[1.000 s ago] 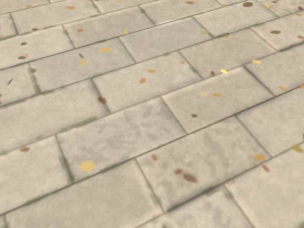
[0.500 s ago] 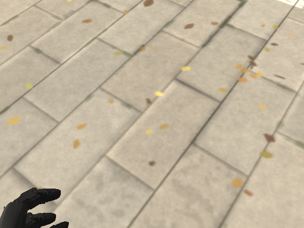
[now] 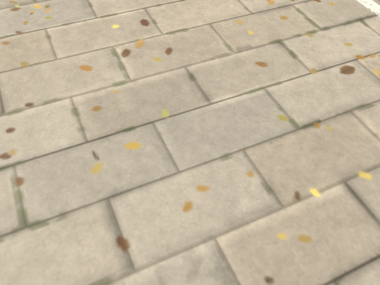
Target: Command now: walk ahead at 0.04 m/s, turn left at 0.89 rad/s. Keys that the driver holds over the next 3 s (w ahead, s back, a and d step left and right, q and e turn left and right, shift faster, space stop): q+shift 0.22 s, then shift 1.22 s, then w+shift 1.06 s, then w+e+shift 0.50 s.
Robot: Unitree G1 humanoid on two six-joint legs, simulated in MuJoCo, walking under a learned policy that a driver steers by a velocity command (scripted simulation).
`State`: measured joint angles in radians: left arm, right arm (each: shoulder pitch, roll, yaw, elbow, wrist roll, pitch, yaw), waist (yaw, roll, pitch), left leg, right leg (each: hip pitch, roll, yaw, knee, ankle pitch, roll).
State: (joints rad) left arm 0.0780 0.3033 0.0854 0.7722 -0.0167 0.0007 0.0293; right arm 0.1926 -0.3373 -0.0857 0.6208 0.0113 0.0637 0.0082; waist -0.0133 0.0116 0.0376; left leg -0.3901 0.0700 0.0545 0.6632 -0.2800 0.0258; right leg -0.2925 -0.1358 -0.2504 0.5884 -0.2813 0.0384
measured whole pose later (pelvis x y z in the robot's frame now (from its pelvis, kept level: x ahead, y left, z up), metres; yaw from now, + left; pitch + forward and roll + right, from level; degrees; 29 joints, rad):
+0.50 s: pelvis +0.05 -0.02 +0.01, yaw +21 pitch +2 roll +0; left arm 0.14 0.27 0.07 0.79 0.02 -0.01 0.00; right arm 0.13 -0.33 -0.07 0.55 0.00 0.04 -0.03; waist 0.02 0.06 0.02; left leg -0.44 -0.13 -0.19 0.90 -0.51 -0.02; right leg -0.32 0.03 0.05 0.52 -0.24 -0.01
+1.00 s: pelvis +0.03 +0.01 +0.01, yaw +23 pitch -1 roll +0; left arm 0.16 0.25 0.04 0.87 0.01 0.01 0.02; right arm 0.23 -0.22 -0.02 0.69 -0.02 -0.01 -0.01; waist 0.02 0.00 0.03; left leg -0.18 -0.03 -0.05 0.52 -0.32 0.02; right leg -0.24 -0.03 0.05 0.50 -0.24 0.06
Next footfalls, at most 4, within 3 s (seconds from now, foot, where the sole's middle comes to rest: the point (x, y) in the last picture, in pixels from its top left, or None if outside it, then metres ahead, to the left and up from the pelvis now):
0.42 right None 0.15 -0.11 -0.76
0.74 left None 0.01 0.12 -0.76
1.72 right None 0.21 -0.09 -0.76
2.18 left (114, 265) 0.53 0.26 -0.76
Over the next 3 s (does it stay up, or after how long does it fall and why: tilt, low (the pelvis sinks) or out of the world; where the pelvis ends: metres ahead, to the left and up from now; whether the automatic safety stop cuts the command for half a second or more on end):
stays up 1.13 0.36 0.01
